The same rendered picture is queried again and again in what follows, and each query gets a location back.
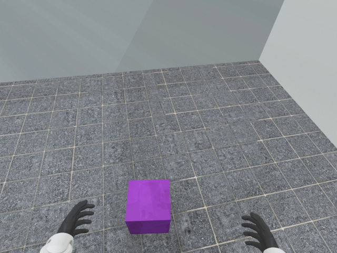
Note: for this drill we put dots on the robot left forearm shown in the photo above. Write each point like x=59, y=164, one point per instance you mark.
x=59, y=243

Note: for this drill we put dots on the carton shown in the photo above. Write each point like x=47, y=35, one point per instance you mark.
x=148, y=206

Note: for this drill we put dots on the right robot hand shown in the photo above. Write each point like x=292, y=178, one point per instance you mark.
x=263, y=235

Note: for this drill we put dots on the left robot hand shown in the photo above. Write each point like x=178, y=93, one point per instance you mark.
x=71, y=221

